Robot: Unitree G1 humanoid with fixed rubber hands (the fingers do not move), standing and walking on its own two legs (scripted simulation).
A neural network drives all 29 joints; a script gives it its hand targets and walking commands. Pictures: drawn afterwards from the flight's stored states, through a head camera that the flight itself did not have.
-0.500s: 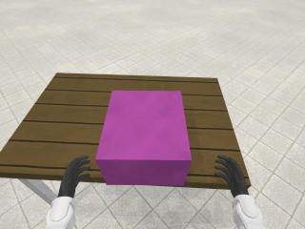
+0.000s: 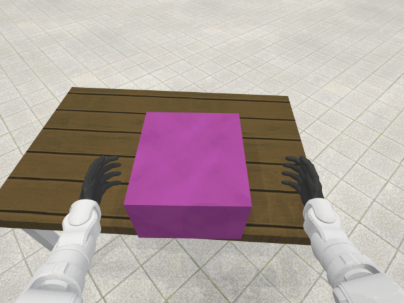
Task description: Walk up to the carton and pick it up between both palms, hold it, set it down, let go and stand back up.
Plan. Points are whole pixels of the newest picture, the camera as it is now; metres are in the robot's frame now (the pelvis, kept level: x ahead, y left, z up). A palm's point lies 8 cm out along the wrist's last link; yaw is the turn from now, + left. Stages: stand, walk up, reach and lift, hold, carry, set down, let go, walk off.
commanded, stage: reach and lift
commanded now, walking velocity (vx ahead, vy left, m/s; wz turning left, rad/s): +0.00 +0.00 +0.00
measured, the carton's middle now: (191, 172) +0.48 +0.03 -0.06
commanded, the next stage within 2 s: none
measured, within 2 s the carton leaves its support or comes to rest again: neither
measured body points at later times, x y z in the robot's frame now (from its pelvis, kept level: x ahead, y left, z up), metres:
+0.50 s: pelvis -0.02 +0.00 -0.01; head +0.05 +0.01 +0.44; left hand +0.44 +0.22 +0.08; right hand +0.43 -0.24 +0.08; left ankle +0.01 +0.14 -0.73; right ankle +0.00 -0.11 -0.73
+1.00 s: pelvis -0.01 +0.00 -0.02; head +0.09 +0.01 +0.42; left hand +0.47 +0.22 +0.05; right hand +0.46 -0.24 +0.07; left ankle +0.01 +0.14 -0.73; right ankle +0.00 -0.11 -0.73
